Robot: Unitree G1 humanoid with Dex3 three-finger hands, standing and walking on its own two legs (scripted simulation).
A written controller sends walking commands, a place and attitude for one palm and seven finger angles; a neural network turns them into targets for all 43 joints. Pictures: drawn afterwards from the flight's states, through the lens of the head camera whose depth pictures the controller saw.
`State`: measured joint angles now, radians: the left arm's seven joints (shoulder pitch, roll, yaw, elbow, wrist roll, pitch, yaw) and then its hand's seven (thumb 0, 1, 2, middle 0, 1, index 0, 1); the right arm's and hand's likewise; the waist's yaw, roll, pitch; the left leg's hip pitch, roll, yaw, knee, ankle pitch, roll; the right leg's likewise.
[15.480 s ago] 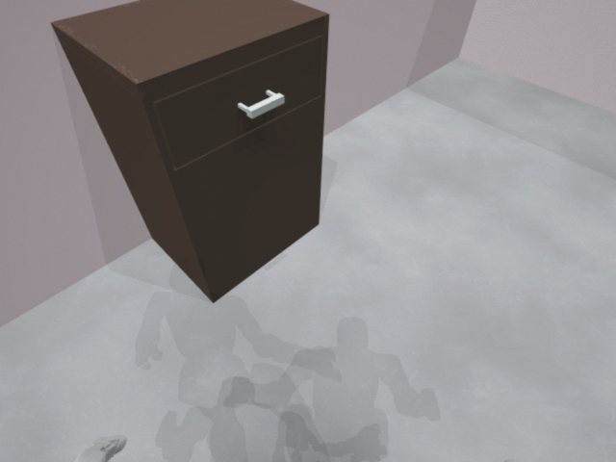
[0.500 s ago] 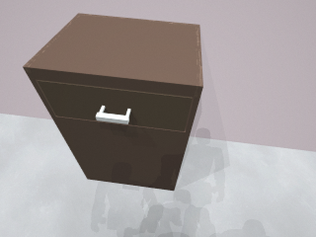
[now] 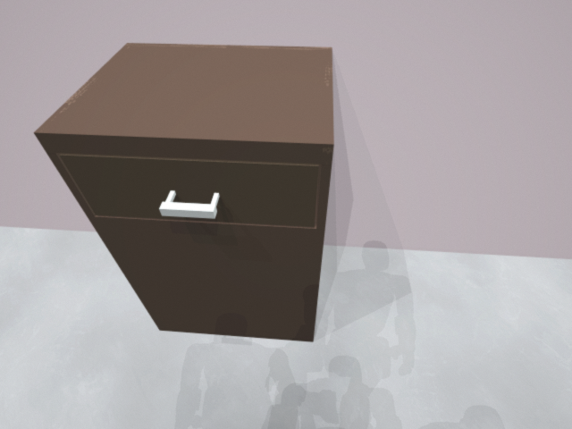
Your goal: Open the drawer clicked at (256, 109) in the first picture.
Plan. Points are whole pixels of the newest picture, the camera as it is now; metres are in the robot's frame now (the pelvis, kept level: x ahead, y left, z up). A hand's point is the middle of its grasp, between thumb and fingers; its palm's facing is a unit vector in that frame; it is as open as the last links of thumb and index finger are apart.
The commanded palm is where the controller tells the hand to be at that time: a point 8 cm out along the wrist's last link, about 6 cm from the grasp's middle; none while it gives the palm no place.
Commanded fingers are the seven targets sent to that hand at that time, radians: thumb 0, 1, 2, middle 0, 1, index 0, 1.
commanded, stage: come to a stop and stand still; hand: left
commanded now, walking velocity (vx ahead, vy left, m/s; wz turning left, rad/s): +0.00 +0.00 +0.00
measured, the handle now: (191, 203) +0.55 +0.24 -0.04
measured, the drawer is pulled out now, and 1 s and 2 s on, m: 0.00 0.00 0.00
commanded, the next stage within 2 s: look again from close up in 0.40 s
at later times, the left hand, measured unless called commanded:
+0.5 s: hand out of the picture -0.04 +0.17 -0.17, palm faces +0.02 -0.98 -0.18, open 7.4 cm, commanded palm none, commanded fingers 0.00 0.90 0.90 -0.20 -0.30 -0.20 -0.30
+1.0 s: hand out of the picture +0.00 +0.16 -0.17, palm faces +0.02 -0.99 -0.14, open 7.4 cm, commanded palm none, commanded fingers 0.00 0.90 0.90 -0.20 -0.30 -0.20 -0.30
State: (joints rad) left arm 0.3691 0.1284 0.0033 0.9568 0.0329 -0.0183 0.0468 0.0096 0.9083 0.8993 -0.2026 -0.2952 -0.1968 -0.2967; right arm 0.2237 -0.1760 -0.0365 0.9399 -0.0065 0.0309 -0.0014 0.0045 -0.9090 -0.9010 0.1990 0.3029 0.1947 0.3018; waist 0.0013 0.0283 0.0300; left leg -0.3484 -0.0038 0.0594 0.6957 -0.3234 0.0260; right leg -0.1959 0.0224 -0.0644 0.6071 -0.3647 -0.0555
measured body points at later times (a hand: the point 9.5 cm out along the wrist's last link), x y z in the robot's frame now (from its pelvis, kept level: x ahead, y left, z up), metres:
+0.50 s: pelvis -0.03 -0.01 +0.01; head -0.04 +0.00 +0.46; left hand -0.04 +0.22 -0.15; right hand -0.07 -0.22 -0.15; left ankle +0.04 +0.10 -0.73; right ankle -0.02 -0.08 -0.73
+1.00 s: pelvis +0.02 +0.01 +0.01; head +0.03 +0.02 +0.46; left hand +0.00 +0.21 -0.15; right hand +0.01 -0.20 -0.15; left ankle +0.04 +0.10 -0.73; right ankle -0.02 -0.08 -0.73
